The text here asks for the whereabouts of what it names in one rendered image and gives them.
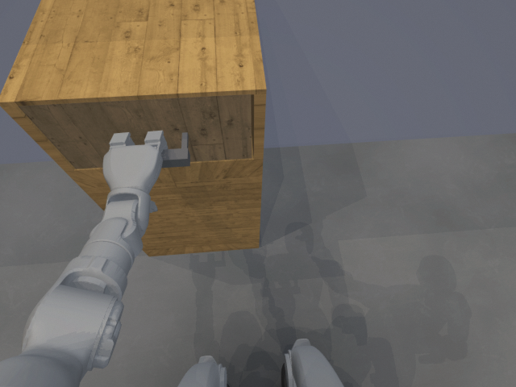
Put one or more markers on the robot shin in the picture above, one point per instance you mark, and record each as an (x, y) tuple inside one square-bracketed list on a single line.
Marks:
[(301, 342), (204, 359)]

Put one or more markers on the drawer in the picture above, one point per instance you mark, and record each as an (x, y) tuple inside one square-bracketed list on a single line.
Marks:
[(219, 127)]

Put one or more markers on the left robot upper arm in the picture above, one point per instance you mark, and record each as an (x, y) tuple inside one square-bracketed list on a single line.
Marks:
[(75, 331)]

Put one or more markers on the cabinet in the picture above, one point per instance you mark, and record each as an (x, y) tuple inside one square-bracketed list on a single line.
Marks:
[(118, 50)]

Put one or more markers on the robot left forearm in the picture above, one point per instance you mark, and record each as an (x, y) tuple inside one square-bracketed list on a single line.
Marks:
[(109, 254)]

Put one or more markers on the handle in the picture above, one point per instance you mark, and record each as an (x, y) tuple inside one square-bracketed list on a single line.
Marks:
[(179, 157)]

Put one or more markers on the robot right shin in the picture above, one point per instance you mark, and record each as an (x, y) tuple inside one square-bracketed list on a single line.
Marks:
[(301, 342)]

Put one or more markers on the left robot hand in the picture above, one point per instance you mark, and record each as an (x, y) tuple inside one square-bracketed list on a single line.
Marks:
[(134, 166)]

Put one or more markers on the robot left shin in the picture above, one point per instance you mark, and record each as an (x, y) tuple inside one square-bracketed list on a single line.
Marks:
[(204, 359)]

